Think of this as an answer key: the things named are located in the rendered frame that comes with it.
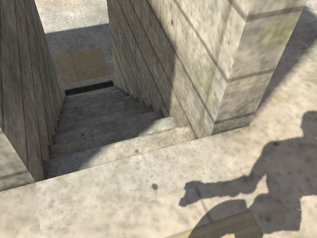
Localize stairs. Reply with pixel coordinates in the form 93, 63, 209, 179
43, 86, 196, 179

